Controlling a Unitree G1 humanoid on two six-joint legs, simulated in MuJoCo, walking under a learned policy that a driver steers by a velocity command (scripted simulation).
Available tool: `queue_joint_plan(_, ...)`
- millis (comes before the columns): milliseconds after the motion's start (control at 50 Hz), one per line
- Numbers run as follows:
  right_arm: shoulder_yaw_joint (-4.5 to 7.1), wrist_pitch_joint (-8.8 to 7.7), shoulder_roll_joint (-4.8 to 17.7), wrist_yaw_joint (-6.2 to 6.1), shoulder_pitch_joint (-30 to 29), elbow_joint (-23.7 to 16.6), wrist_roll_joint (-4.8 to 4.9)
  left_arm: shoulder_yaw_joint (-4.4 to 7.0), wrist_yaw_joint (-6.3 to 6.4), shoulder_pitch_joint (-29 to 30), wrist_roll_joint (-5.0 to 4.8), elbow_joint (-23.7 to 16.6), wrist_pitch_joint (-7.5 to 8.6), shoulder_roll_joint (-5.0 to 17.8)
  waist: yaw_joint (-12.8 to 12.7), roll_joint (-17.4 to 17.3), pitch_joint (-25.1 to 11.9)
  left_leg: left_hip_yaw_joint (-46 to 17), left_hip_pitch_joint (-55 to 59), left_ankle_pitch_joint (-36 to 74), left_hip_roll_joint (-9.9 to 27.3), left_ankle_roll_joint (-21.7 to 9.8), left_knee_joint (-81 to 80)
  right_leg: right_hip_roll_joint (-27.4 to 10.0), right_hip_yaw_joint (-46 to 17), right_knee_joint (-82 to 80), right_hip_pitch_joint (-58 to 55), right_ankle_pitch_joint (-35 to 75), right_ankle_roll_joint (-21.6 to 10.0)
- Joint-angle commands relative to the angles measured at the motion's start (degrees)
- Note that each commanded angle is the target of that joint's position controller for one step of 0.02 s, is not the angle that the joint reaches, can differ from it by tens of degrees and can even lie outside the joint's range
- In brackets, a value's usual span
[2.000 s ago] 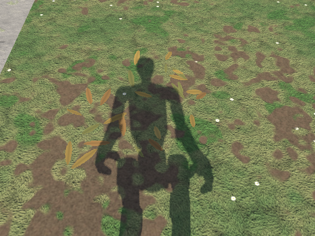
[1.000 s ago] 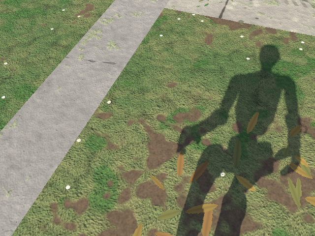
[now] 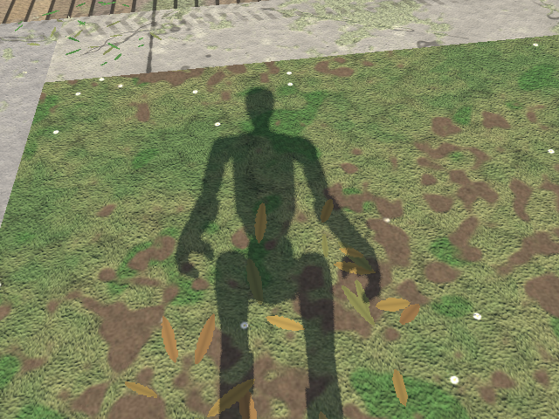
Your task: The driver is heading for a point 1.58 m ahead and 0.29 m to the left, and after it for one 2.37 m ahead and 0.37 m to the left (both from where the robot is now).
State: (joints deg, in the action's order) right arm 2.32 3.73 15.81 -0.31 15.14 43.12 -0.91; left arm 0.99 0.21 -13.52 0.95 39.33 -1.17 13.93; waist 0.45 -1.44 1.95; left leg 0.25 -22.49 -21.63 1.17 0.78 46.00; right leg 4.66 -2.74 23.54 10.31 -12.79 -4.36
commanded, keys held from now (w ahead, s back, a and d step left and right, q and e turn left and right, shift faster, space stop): no key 1.00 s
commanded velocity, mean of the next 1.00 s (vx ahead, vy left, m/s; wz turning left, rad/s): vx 0.00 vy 0.00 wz -0.04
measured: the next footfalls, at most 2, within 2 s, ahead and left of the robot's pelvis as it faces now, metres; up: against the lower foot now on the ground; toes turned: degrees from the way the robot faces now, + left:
left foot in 0.10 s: +0.05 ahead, +0.12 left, +0.00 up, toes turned -1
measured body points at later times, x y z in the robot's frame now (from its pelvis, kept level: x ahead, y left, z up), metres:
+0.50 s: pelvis +0.00 +0.02 +0.00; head +0.00 +0.03 +0.45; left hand +0.07 +0.28 -0.14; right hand +0.10 -0.23 -0.13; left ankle +0.01 +0.12 -0.74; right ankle -0.01 -0.08 -0.74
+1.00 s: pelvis +0.01 +0.03 +0.00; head +0.01 +0.03 +0.45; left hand +0.02 +0.27 -0.16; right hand +0.03 -0.21 -0.15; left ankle +0.01 +0.12 -0.74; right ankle -0.01 -0.08 -0.74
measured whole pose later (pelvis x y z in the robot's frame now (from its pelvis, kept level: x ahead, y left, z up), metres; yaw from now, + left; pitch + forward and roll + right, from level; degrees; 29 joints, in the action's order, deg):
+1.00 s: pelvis +0.01 +0.03 +0.00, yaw +0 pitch -2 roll +0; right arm -0.6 0.0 11.1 -1.9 14.6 62.3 -0.5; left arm -0.9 2.3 -15.1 0.5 63.3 -0.2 11.4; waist 0.2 0.3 1.8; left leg -0.2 -8.0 -11.4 -2.3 -2.3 21.2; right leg 2.9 -3.3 20.8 6.3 -12.5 -1.7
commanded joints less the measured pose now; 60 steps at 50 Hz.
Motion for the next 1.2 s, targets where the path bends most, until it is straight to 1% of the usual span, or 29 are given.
queue_joint_plan(20, 0.47, -0.85, 3.36, -0.53, -1.74, -3.60, 0.26, 2.05, 0.21, -1.10, 0.44, -2.03, 0.47, 8.27, -1.85, 8.86, -2.10, 0.56, 4.03, -0.92, -1.30, -1.10, -7.14, -14.82, -11.44, -4.59, 0.03, 18.05, -8.28)
queue_joint_plan(40, 0.37, -1.07, 3.17, -0.76, -1.33, -3.38, 0.41, 1.94, 0.28, -0.79, 0.39, -1.76, 0.43, 8.22, -1.49, 8.39, -2.13, 0.61, 6.19, -0.02, -1.64, -1.51, -10.34, -14.87, -12.15, -3.90, 0.82, 17.74, -8.11)
queue_joint_plan(60, 0.15, -1.41, 2.55, -0.98, -0.14, -2.86, 0.40, 1.71, 0.44, 0.30, 0.09, -1.61, 0.41, 7.96, -0.18, 7.25, -2.23, 0.85, 9.88, 3.59, -1.90, -2.04, -16.10, -14.24, -12.13, -2.63, 2.23, 16.90, -7.21)
queue_joint_plan(80, -0.17, -2.04, 2.09, -1.18, 1.14, -2.37, 0.07, 1.30, 0.66, 1.14, -0.29, -1.41, 0.54, 7.24, 1.34, 5.47, -2.39, -0.25, 15.66, 11.15, -1.07, -2.62, -24.12, -13.41, -11.93, -1.43, 5.14, 15.15, -5.25)
queue_joint_plan(100, -0.22, -2.94, 3.37, -1.53, 1.90, -2.16, -0.63, 0.51, 0.72, 0.47, -0.21, -1.44, 1.06, 5.22, 1.09, 2.49, -4.12, -5.94, 21.66, 16.20, 3.66, -3.21, -27.29, -12.00, -11.71, -0.53, 8.22, 10.60, -2.44)
queue_joint_plan(120, 0.49, -3.68, 8.26, -1.73, -0.28, -2.80, -0.78, 0.32, 0.38, -3.30, -0.32, -1.51, 1.34, 3.87, -2.79, -4.86, -3.94, -13.78, 21.72, 23.29, 10.50, -5.43, -27.20, -6.41, -7.06, 1.26, 9.82, 2.40, -0.30)
queue_joint_plan(140, 0.27, -3.78, 6.82, -1.18, -2.37, -2.51, 0.28, 0.41, 0.49, -3.64, -0.14, 0.10, 0.76, 4.45, -2.69, -6.37, -3.74, -13.71, 13.60, 21.91, 11.76, -7.97, -26.98, -3.78, -4.21, -0.09, 2.66, -2.88, 0.51)
queue_joint_plan(160, -0.54, -3.88, 4.29, -0.74, -4.36, -2.83, 0.22, 0.45, 0.51, -2.64, 0.24, 0.77, 0.49, 5.10, -2.66, -5.79, -2.29, -11.69, 10.85, 17.14, 9.26, -6.72, -27.20, -4.36, -4.87, -1.78, -0.16, -0.78, 0.65)
queue_joint_plan(180, -0.65, -3.84, 3.72, -0.65, -4.73, -2.71, 0.18, 0.75, 0.46, -1.79, 0.22, 1.54, 0.48, 6.02, -1.66, -5.02, -0.37, -9.29, 10.34, 13.96, 6.40, -4.98, -26.90, -4.77, -5.56, -2.58, 0.14, 1.49, 0.56)
queue_joint_plan(200, -0.57, -3.82, 4.10, -0.82, -3.67, -2.21, 0.17, 1.02, 0.37, -1.22, 0.06, 1.86, 0.61, 6.84, -0.94, -4.73, -0.23, -7.88, 11.30, 13.51, 4.72, -4.11, -26.62, -5.41, -6.01, -2.45, 0.46, 3.70, 0.34)
queue_joint_plan(220, -0.51, -3.91, 4.30, -1.08, -2.50, -1.43, 0.39, 1.09, 0.28, -1.39, 0.11, 2.18, 0.78, 6.94, -0.65, -4.14, -0.38, -7.31, 12.26, 14.28, 4.21, -3.94, -26.26, -6.00, -6.41, -2.57, 0.87, 5.36, 0.28)
queue_joint_plan(240, -0.39, -3.94, 4.51, -1.18, -1.77, -0.86, 0.51, 0.92, 0.35, -1.71, 0.03, 2.72, 1.03, 6.46, -0.51, -3.01, -0.73, -7.01, 13.65, 15.09, 4.00, -4.00, -25.78, -6.35, -6.62, -2.84, 1.62, 5.97, 0.32)
queue_joint_plan(280, -0.46, -4.01, 4.01, -1.15, -1.74, -0.30, 0.49, 0.58, 0.64, -1.96, -0.10, 3.98, 1.34, 5.44, -0.23, -0.35, -1.14, -7.03, 15.23, 15.54, 4.21, -4.36, -25.33, -6.33, -6.58, -3.59, 2.48, 5.31, 0.69)
queue_joint_plan(300, -0.52, -4.03, 3.81, -1.13, -2.04, -0.05, 0.43, 0.51, 0.76, -1.91, -0.10, 4.57, 1.35, 5.21, -0.17, 0.37, -0.94, -7.06, 15.21, 15.25, 4.24, -4.49, -25.40, -6.28, -6.57, -3.91, 2.57, 4.91, 0.84)
queue_joint_plan(420, -0.56, -4.19, 3.81, -1.12, -2.86, 2.60, 0.32, 0.48, 1.11, -2.21, -0.22, 7.91, 1.36, 5.43, -0.27, 1.52, -0.56, -7.04, 14.75, 15.04, 3.98, -4.68, -26.27, -6.77, -6.66, -4.69, 1.27, 5.66, 1.01)
queue_joint_plan(600, -0.80, -4.30, 3.42, -1.22, -1.97, 8.53, 0.40, 0.22, 1.55, -2.91, -0.35, 13.92, 1.35, 5.70, -0.46, 1.30, 0.05, -7.08, 14.73, 15.46, 3.76, -4.67, -27.89, -7.63, -6.57, -5.65, -0.71, 6.60, 0.90)
queue_joint_plan(840, -1.63, -4.14, 1.85, -1.59, 0.26, 15.62, 0.40, -0.66, 2.02, -3.42, -0.41, 20.73, 1.28, 4.03, -0.39, 1.13, 1.06, -6.91, 14.65, 15.52, 3.49, -4.54, -28.47, -8.09, -6.00, -6.18, -1.16, 6.95, 0.80)
queue_joint_plan(1020, -2.15, -4.09, 0.48, -1.87, 1.76, 18.93, 0.39, -1.21, 2.29, -4.35, -0.47, 24.00, 1.30, 2.44, -0.30, 1.41, 1.62, -6.80, 14.47, 15.40, 3.34, -4.55, -28.32, -8.15, -5.62, -6.08, -0.74, 6.86, 0.90)
queue_joint_plan(1200, -2.40, -4.11, -0.92, -2.09, 3.03, 20.90, 0.38, -1.48, 2.49, -5.55, -0.46, 25.97, 1.33, 1.04, -0.28, 1.41, 2.03, -6.74, 14.17, 15.28, 3.22, -4.57, -28.19, -8.19, -5.33, -5.84, -0.40, 6.67, 0.99)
